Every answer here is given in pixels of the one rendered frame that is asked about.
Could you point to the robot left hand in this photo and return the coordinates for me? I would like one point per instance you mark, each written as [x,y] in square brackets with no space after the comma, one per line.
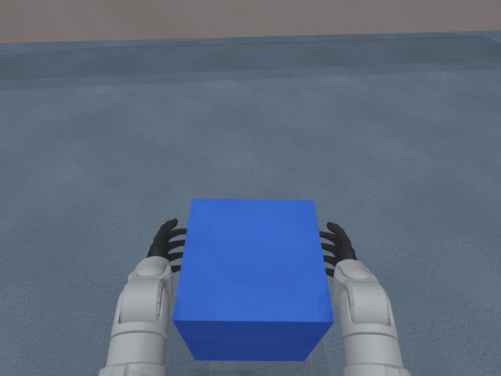
[161,246]

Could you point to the right robot forearm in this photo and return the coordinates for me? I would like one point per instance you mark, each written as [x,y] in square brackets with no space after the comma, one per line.
[368,328]

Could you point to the left robot forearm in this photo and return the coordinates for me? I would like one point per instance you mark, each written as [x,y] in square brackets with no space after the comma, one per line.
[140,327]

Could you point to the carton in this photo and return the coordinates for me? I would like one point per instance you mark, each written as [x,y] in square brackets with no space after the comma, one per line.
[252,284]

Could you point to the robot right hand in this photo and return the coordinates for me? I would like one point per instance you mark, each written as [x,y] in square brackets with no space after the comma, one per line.
[342,250]

